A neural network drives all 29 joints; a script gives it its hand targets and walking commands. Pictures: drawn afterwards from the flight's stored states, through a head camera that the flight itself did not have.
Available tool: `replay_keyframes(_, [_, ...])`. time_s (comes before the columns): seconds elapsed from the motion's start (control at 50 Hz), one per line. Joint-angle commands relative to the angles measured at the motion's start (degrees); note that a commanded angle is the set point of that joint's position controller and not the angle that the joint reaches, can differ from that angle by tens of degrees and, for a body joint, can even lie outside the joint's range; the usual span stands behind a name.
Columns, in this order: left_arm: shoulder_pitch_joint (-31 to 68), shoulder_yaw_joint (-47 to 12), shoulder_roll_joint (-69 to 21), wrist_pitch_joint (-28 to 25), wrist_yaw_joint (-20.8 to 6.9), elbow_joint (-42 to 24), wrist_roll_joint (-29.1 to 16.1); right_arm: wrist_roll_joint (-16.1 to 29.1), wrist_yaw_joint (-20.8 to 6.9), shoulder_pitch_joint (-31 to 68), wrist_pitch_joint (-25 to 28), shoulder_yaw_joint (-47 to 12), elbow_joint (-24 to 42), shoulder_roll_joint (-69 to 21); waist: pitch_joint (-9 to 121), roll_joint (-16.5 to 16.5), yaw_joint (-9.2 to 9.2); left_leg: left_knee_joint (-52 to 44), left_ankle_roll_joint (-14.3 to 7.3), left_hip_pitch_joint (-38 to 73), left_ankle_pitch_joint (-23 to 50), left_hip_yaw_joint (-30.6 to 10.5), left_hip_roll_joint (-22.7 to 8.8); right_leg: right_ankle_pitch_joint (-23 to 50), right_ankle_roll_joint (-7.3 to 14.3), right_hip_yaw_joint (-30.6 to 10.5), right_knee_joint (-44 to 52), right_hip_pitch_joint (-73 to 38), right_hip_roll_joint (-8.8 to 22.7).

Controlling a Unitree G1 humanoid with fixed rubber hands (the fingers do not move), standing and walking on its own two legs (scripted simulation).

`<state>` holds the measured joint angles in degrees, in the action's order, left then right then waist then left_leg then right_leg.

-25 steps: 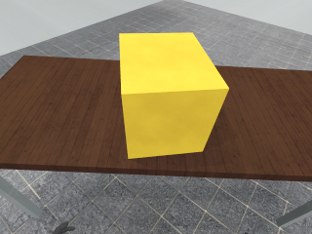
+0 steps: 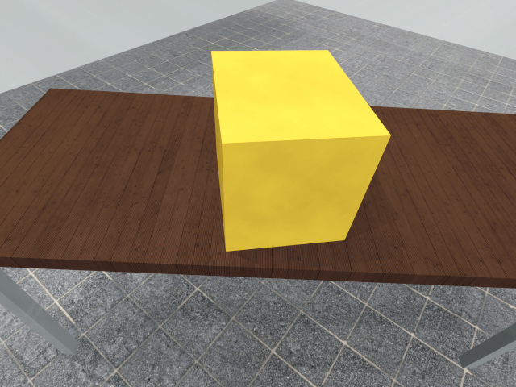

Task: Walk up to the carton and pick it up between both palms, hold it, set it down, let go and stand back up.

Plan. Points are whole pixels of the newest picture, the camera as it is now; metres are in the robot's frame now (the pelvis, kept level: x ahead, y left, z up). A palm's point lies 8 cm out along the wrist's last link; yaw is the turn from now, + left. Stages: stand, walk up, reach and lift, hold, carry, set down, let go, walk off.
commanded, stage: stand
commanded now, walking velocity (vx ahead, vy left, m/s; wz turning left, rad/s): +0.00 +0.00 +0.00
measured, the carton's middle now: (278, 146) +0.56 -0.03 +0.08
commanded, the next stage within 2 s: none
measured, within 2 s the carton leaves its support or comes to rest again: neither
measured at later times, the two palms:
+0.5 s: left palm out of the picture +0.06 +0.26 -0.12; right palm out of the picture +0.07 -0.25 -0.11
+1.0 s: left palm out of the picture +0.06 +0.26 -0.12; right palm out of the picture +0.06 -0.25 -0.11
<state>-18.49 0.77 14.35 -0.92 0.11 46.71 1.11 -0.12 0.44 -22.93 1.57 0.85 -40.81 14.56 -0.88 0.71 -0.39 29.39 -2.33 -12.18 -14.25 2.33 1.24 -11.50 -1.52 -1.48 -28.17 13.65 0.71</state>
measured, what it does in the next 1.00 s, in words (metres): stands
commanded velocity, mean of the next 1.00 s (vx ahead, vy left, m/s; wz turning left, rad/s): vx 0.00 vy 0.00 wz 0.00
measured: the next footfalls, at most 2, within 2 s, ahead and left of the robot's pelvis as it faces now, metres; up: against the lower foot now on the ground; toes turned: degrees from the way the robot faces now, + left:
none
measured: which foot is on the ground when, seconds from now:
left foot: down 0.00-1.00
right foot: down 0.00-1.00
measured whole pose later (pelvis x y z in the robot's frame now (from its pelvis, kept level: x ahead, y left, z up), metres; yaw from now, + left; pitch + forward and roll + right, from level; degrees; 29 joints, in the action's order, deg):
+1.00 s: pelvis +0.02 +0.00 +0.00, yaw +0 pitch -2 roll +0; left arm -18.4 -0.8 14.6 -0.5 1.7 51.9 0.3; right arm 0.0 1.2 -21.0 0.9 0.3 -46.2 14.0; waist -1.0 0.9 -0.1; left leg 25.6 -2.7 -9.3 -14.1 2.7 2.3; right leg -12.5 -2.1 -2.8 -26.8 12.0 1.5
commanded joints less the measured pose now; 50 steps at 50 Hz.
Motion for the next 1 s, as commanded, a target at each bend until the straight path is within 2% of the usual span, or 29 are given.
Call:
replay_keyframes(0.0, [-1.7,1.3,6.4,-1.0,0.3,-3.2,-0.1,0.0,0.3,-0.6,0.8,2.3,3.9,8.4,-4.6,-1.7,-0.44,-12.5,-0.1,-8.3,-12.5,-10.3,-7.4,-6.0,1.4,-5.0,4.4,-0.1,3.2])
replay_keyframes(0.22, [-3.3,0.8,6.8,-1.0,0.8,-2.1,-0.3,0.0,0.5,-1.0,0.5,2.2,2.7,7.9,-3.7,-0.5,0.25,-11.1,0.1,-4.7,-6.3,-9.1,-7.1,-2.8,1.4,-5.6,4.5,1.2,3.5])
replay_keyframes(0.3, [-3.6,0.7,7.0,-1.0,1.0,-1.7,-0.4,0.0,0.6,-0.8,0.6,1.9,2.1,7.7,-2.8,-0.2,0.16,-10.1,0.1,-2.9,-1.4,-8.6,-7.0,-0.4,1.4,-5.8,4.5,0.6,3.9])
replay_keyframes(0.48, [-3.2,0.4,7.0,-0.7,1.4,-0.8,-0.7,0.0,0.8,-0.4,0.5,1.7,1.0,7.5,-2.2,-1.0,-0.01,-9.6,0.5,-1.0,4.9,-8.0,-7.1,2.6,1.4,-5.7,4.3,-0.3,4.2])
replay_keyframes(0.56, [-2.4,0.3,7.2,-0.5,1.5,-0.5,-0.7,0.2,0.8,-0.4,0.3,1.6,0.4,7.5,-3.2,-0.2,0.12,-10.1,0.6,-1.6,4.3,-8.2,-7.1,2.2,1.4,-5.6,4.4,-0.3,4.2])
replay_keyframes(0.88, [-1.8,0.0,7.2,-0.3,1.8,2.0,-0.8,0.1,1.0,-0.5,0.1,1.4,-2.0,7.1,-3.0,-1.1,0.23,-11.4,0.8,-0.7,3.4,-8.4,-6.8,2.1,1.4,-5.4,5.3,-0.8,4.2])
replay_keyframes(0.98, [-2.1,-0.2,7.0,-0.3,1.9,2.9,-0.8,0.2,1.0,-0.2,0.1,1.4,-2.9,7.2,-3.1,-0.1,0.26,-11.3,0.6,-0.4,2.7,-8.3,-6.8,1.9,1.3,-5.4,5.7,-0.6,4.2])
